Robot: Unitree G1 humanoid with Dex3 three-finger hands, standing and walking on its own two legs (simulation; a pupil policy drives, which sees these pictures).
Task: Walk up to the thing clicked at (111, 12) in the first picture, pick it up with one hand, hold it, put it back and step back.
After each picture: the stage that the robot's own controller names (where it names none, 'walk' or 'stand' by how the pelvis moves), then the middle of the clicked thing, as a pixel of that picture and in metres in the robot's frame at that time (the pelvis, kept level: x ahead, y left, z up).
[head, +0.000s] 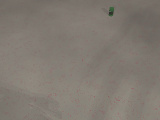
stand; (111, 11) +2.01 -0.34 -0.72
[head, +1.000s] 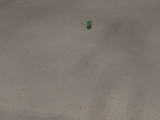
walk; (89, 25) +1.90 +0.10 -0.69
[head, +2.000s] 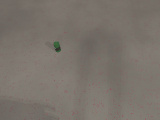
walk; (57, 46) +1.25 +0.42 -0.71
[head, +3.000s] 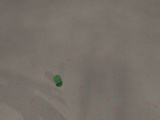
walk; (58, 81) +0.81 +0.38 -0.72
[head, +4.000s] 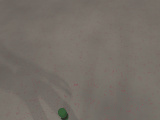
walk; (63, 114) +0.50 +0.30 -0.72
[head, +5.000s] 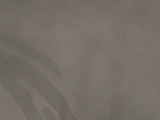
stand; out of the picture +0.35 +0.23 -0.70
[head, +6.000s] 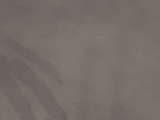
stand; out of the picture +0.32 +0.22 -0.72
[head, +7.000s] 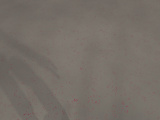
stand; out of the picture +0.33 +0.22 -0.72
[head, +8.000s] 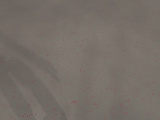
stand; out of the picture +0.33 +0.22 -0.72
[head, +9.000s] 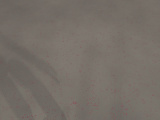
stand; out of the picture +0.33 +0.22 -0.72
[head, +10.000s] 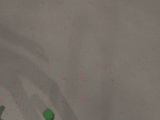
go down; (49, 115) +0.34 +0.23 -0.66
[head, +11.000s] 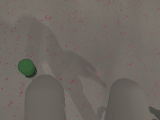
go down; (28, 69) +0.38 +0.28 -0.30
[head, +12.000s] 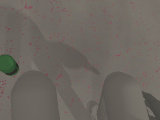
close in; (8, 65) +0.37 +0.30 -0.27
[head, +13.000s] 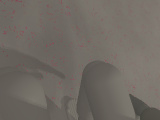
close in; out of the picture +0.35 +0.32 -0.21
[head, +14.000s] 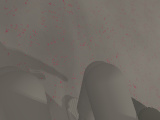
close; out of the picture +0.34 +0.32 -0.21
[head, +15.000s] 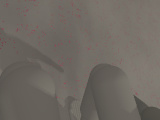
lift; out of the picture +0.31 +0.29 -0.21
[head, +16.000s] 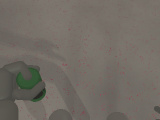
lift; (32, 85) +0.31 +0.20 +0.00
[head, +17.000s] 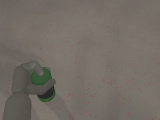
hold; (44, 85) +0.33 +0.17 +0.01
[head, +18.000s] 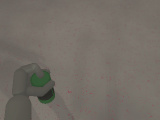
hold; (43, 87) +0.33 +0.17 -0.01
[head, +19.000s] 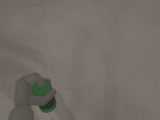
crouch; (45, 96) +0.31 +0.17 -0.04
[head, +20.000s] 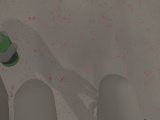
lower; (5, 51) +0.43 +0.26 -0.11
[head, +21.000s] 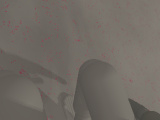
lower; out of the picture +0.38 +0.33 -0.22
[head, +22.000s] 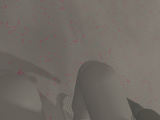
lower; out of the picture +0.38 +0.33 -0.22
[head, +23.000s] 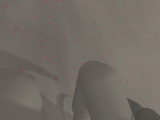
lower; out of the picture +0.37 +0.33 -0.22
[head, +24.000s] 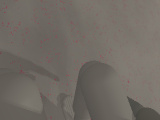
lower; out of the picture +0.37 +0.33 -0.22
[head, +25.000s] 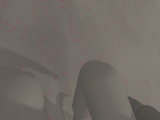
open; out of the picture +0.36 +0.31 -0.22
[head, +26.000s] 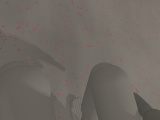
stand; out of the picture +0.36 +0.30 -0.22
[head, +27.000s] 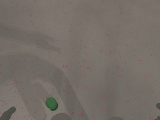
stand; (52, 104) +0.37 +0.23 -0.56
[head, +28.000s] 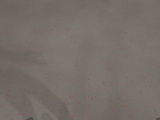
stand; out of the picture +0.36 +0.21 -0.66
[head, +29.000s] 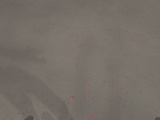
stand; out of the picture +0.35 +0.21 -0.67
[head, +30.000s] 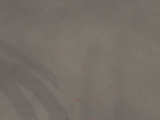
stand; out of the picture +0.38 +0.19 -0.72
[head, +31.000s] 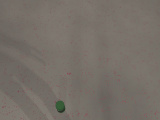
walk; (60, 107) +0.41 +0.18 -0.70
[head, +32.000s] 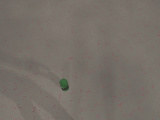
walk; (64, 85) +0.61 +0.25 -0.70
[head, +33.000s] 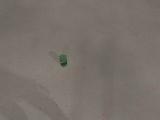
stand; (63, 60) +0.92 +0.24 -0.70
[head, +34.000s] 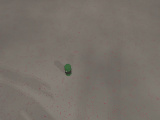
stand; (68, 70) +0.94 +0.22 -0.72
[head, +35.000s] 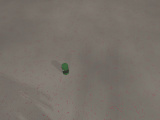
stand; (65, 69) +0.96 +0.24 -0.72
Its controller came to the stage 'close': yes
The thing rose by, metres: 0.70
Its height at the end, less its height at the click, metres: +0.00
